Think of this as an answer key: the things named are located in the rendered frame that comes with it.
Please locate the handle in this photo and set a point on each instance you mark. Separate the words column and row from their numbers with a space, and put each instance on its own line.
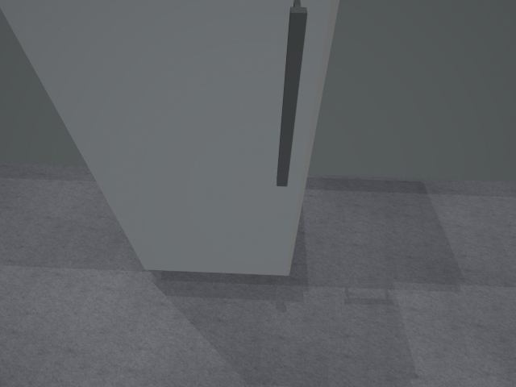
column 296, row 37

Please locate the fridge door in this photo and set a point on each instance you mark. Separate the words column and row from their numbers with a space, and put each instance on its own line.
column 175, row 106

